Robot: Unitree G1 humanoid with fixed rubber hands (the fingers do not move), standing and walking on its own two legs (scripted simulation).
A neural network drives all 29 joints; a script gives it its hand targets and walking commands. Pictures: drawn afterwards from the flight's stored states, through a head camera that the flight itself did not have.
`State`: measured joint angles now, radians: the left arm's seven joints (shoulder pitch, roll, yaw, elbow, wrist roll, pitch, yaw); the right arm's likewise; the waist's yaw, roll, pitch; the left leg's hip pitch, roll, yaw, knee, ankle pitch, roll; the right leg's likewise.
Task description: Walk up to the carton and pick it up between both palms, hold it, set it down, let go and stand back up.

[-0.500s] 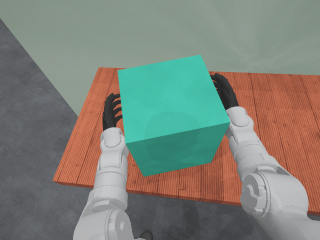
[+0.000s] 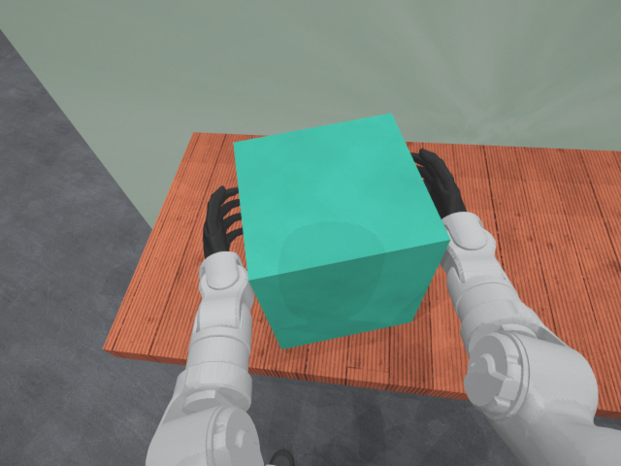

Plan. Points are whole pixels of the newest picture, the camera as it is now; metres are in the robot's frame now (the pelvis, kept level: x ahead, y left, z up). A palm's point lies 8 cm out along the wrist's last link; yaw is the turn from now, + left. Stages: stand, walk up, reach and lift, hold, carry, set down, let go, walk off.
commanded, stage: set down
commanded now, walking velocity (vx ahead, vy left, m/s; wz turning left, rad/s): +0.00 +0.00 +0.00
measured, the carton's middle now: (331, 241) +0.41 +0.06 +0.00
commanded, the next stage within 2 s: none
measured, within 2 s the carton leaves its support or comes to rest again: rests again in 0.78 s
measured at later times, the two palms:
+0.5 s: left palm (219, 249) +0.36 +0.20 +0.04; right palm (444, 206) +0.45 -0.08 +0.05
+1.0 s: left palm (227, 252) +0.36 +0.20 +0.02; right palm (449, 211) +0.46 -0.10 +0.03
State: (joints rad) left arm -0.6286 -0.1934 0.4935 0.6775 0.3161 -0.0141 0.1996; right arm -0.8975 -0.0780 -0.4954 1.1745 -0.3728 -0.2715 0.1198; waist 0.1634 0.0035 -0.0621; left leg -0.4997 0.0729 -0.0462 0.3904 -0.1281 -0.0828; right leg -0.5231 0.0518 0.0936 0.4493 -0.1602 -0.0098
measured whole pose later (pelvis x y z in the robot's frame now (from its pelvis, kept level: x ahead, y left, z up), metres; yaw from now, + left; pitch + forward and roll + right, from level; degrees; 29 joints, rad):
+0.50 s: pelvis +0.00 +0.00 +0.00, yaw +0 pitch +14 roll +0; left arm -0.63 -0.21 0.53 0.68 0.37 -0.05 0.19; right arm -0.90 -0.07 -0.55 1.17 -0.42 -0.28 0.13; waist 0.16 -0.02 -0.06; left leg -0.50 0.07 -0.05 0.39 -0.13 -0.08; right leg -0.52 0.05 0.09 0.45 -0.16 -0.01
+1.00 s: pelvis +0.00 +0.00 +0.00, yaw +0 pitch +17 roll +0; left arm -0.63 -0.17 0.36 0.76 0.12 -0.07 0.30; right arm -0.90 -0.19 -0.20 1.25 -0.01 -0.20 0.06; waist 0.19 -0.01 -0.10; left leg -0.56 0.07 -0.05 0.39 -0.13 -0.08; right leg -0.59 0.05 0.09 0.45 -0.16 -0.01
